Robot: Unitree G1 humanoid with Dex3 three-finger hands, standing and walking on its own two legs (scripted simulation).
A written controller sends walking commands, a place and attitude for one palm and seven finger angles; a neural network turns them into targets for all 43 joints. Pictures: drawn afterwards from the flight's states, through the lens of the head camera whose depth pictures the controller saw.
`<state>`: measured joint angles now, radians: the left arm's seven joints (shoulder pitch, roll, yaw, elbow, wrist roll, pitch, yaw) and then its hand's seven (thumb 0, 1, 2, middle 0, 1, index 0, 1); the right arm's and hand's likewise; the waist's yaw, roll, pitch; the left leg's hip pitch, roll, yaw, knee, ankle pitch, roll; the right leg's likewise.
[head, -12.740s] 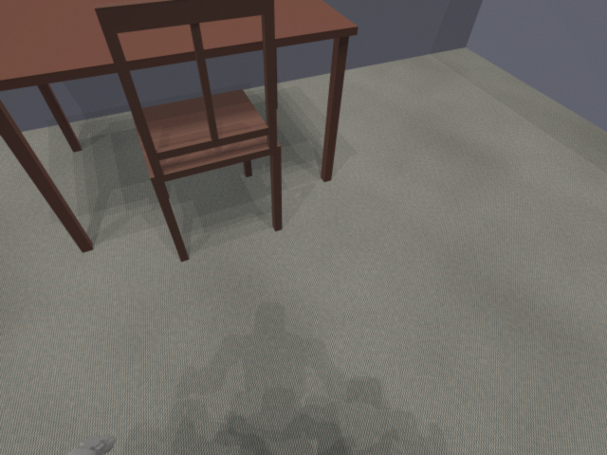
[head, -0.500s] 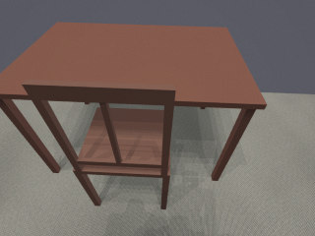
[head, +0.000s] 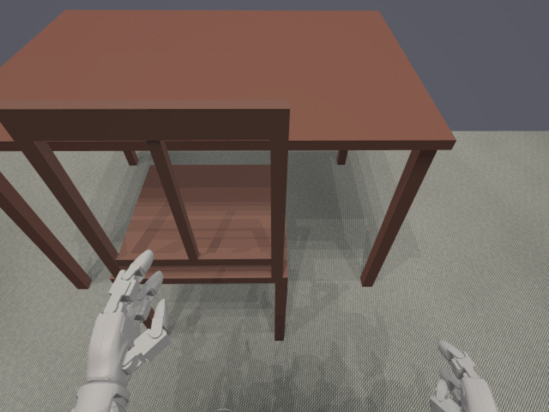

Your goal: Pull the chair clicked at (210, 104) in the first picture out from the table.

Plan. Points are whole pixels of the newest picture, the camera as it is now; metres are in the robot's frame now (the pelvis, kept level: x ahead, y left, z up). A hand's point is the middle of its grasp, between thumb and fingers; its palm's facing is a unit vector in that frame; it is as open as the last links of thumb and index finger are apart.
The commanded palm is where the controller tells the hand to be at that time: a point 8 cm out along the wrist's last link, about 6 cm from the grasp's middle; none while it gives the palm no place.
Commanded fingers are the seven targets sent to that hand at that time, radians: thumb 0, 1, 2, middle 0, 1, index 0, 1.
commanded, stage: raise the hand toward the chair's back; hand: left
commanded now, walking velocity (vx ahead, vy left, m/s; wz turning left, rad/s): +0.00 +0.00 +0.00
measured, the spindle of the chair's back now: (177, 208) +0.48 +0.20 -0.01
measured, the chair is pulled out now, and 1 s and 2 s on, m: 0.00 0.00 0.00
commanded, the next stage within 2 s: aim the fingers beside a spindle in 1.82 s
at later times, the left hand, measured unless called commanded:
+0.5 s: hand (157, 369) +0.19 +0.17 -0.01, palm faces -0.01 -1.00 -0.02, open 12.4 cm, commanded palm +0.16 +0.23 +0.00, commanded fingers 0.00 -0.03 0.50 -0.11 -0.15 -0.11 -0.15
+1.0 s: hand (127, 348) +0.22 +0.21 +0.00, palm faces +0.04 -1.00 -0.04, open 16.3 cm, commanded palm +0.20 +0.27 +0.01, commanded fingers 0.00 -0.50 0.30 -0.06 -0.08 -0.06 -0.08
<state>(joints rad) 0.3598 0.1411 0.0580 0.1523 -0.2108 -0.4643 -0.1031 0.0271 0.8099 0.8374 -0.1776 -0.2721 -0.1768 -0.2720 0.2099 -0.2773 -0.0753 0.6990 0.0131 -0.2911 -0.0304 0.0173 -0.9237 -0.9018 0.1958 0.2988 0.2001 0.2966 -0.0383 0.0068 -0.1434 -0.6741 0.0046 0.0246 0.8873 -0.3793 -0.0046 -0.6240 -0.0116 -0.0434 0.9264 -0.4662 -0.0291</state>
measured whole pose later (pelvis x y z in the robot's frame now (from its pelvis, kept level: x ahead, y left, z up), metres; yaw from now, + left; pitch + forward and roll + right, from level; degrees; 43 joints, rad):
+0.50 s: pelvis -0.02 +0.00 -0.06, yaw +0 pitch +15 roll -2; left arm 0.41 0.21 0.12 -0.04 -0.26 -0.34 -0.24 0.01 0.19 0.59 -0.13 -0.19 -0.13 -0.19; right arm 0.21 -0.16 0.02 0.57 0.03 -0.14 -0.06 0.01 -0.90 -0.90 0.20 0.30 0.21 0.30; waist 0.00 0.04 -0.14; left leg -1.01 0.04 -0.04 1.23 -0.48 -0.01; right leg -0.92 0.02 -0.10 1.21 -0.56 -0.05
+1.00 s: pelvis -0.01 +0.02 -0.04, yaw +0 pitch +15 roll -3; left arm 0.39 0.23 0.15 0.00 -0.25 -0.41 -0.20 -0.01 -0.39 0.35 -0.07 -0.10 -0.07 -0.09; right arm 0.19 -0.22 0.00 0.52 0.02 -0.16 -0.05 0.01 -0.91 -0.90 0.20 0.30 0.20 0.30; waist -0.02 0.02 -0.16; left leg -0.95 0.02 -0.02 1.17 -0.48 0.03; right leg -0.85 0.00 -0.08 1.12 -0.54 -0.01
